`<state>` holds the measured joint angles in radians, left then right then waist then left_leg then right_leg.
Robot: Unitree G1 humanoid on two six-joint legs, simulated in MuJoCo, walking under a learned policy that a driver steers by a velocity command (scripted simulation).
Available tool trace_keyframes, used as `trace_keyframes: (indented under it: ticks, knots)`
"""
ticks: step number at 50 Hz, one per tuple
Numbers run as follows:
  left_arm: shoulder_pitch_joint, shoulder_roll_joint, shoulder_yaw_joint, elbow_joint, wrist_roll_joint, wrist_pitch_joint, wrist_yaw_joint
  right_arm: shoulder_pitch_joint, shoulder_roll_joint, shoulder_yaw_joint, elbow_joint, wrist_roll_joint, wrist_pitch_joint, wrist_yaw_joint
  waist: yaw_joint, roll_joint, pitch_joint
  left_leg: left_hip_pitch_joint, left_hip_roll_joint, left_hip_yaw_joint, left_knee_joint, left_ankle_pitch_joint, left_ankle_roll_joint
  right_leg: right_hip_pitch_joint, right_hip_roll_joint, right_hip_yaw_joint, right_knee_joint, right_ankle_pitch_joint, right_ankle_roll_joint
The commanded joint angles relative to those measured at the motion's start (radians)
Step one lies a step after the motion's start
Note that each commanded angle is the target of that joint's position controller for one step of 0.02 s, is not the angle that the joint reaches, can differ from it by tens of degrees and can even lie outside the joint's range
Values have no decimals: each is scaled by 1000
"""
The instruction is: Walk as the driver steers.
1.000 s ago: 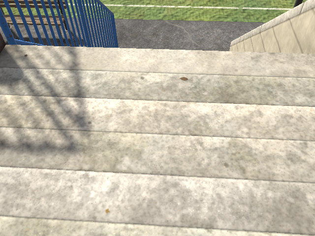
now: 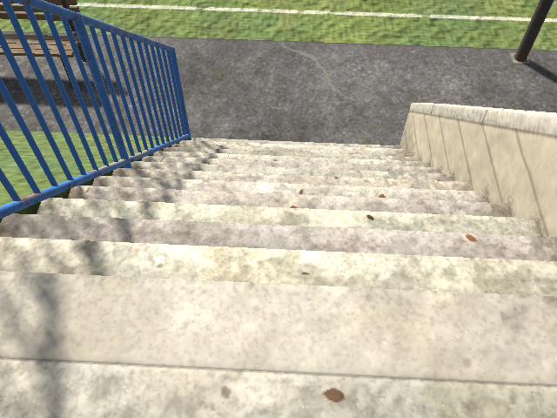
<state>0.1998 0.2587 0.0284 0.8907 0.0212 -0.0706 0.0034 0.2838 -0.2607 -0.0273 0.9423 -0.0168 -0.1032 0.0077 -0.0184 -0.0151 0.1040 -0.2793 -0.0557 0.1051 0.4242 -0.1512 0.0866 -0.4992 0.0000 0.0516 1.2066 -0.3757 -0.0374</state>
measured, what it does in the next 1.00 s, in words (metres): walks ahead: right foot, then left foot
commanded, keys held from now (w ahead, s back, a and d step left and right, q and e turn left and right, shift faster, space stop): shift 1.00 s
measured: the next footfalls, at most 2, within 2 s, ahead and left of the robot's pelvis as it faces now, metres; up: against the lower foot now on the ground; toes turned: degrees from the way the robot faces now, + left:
right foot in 0.22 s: +0.29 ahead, -0.10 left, +0.00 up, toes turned +0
left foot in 0.48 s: +0.18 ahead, +0.09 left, +0.00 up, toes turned +0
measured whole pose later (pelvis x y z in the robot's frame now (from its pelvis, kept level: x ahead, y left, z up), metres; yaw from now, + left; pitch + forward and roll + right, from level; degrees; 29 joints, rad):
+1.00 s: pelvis +0.17 +0.00 +0.00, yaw +0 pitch -1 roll +1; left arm 0.29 0.15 0.00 1.12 0.01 0.01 0.03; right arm 0.37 -0.13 0.00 1.11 -0.01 -0.01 -0.04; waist 0.01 0.00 0.00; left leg -0.12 -0.04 0.01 0.41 -0.27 0.04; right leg -0.29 0.02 -0.01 0.38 -0.08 -0.03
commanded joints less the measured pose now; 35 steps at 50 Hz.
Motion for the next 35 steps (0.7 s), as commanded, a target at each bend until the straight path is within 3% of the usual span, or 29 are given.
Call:
trace_keyframes:
  ticks: [1,2,3,5,8,10,11,12,13,14,15,16,17,19,21,23,24,25,26,27,29,31,35]
  knots:
    - [176,-10,-7,-7,10,30,-12,18,-72,-2,-21,0,-26,1,91,68,-134,27,254,-139,-147,934,143,78,-14,-23,-204,76,16]
    - [150,-19,-15,-18,5,28,-12,-14,-80,-2,-22,1,-22,4,103,94,-133,-17,206,-75,-150,905,118,133,-10,-55,-338,160,11]
    - [111,-18,-20,-22,-1,26,-12,-11,-79,-3,-18,5,-20,8,85,121,-135,-26,175,-45,-153,853,105,170,2,-90,-426,268,8]
    - [68,-3,-21,-17,-4,22,-9,24,-75,-1,-4,20,-16,12,56,125,-154,4,173,-47,-136,740,84,219,12,-105,-510,423,2]
    - [57,26,-17,-2,6,17,6,45,-85,-4,17,21,0,-4,53,101,-125,40,208,-83,-59,615,62,263,3,-88,-594,447,-16]
    - [130,52,-6,41,20,2,17,67,-92,-6,32,21,17,-20,74,60,-106,51,178,-89,88,500,26,352,9,-80,-725,499,-39]
    - [165,108,6,53,21,-13,22,130,-94,-9,40,13,23,-25,63,-31,-124,38,124,-63,215,304,-7,419,-90,3,-742,926,-56]
    - [206,132,9,53,17,-13,21,290,-16,6,69,27,33,-33,26,-180,-237,-1,31,-28,435,-209,-34,531,-318,184,-696,1431,-191]
    - [201,82,-8,48,-7,0,18,341,4,7,97,40,64,-39,34,-211,-348,-10,-9,-95,556,-504,-47,532,-406,318,-739,1407,-307]
    - [141,64,-13,34,-19,10,17,283,-34,-2,89,20,85,-40,23,-136,-297,-36,6,-141,598,-526,-54,449,-376,315,-798,1151,-314]
    - [87,47,-20,30,-8,20,23,205,-34,-6,78,1,99,-39,13,-92,-232,-53,20,-158,602,-500,-59,372,-333,286,-840,923,-286]
    - [52,33,-27,30,4,28,31,159,-26,-6,72,-5,109,-39,-4,-65,-182,-37,40,-165,551,-457,-63,293,-293,235,-877,803,-247]
    - [17,34,-27,29,8,34,39,149,-9,-1,72,-5,119,-39,-27,-83,-166,9,54,-160,478,-411,-70,225,-263,192,-911,678,-215]
    - [21,41,-24,44,17,40,40,152,15,6,96,0,132,-42,-27,-85,-173,68,40,-122,356,-351,-74,206,-211,144,-924,558,-174]
    - [32,49,-18,57,8,47,37,145,23,9,115,8,140,-47,-20,-80,-189,111,35,-107,258,-280,-72,205,-195,141,-937,383,-155]
    - [11,55,-13,63,-7,62,36,150,40,15,136,4,142,-47,-34,-73,-161,182,34,-91,89,-136,-57,142,-166,134,-955,104,-110]
    - [27,51,-10,70,-11,71,34,129,22,15,131,-6,140,-46,-23,-52,-118,193,59,-129,12,-97,-44,92,-150,139,-976,-45,-65]
    - [48,43,-8,74,-15,78,31,112,-15,11,117,-20,134,-46,-5,-19,-83,173,130,-215,-64,-156,-26,62,-126,131,-967,-118,-21]
    - [51,30,-4,74,-28,87,27,68,-31,10,115,-11,130,-45,25,83,3,-18,156,-257,-110,-314,-3,124,-63,58,-958,-45,-2]
    - [54,24,-4,90,-23,89,23,46,1,19,113,-9,119,-44,32,99,14,-109,168,-280,-169,-368,-9,240,-56,46,-907,68,1]
    - [96,-8,-10,119,-12,82,17,22,-6,16,115,3,99,-49,58,114,-19,-137,163,-273,-206,-336,-27,357,-54,33,-859,190,-2]
    - [114,5,-8,139,-4,74,15,30,-9,12,116,8,92,-53,57,72,-30,-102,150,-254,-190,-284,-27,357,-67,47,-867,199,-6]
    - [105,3,-10,162,-8,73,20,95,22,14,133,4,99,-50,30,5,-15,-30,129,-224,-145,-223,-14,281,-81,74,-911,133,-8]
